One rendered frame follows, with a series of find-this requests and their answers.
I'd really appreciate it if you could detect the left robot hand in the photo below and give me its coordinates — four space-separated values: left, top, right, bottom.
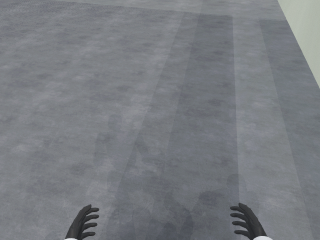
65 204 99 240

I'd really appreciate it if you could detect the right robot hand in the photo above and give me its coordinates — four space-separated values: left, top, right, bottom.
230 203 267 240

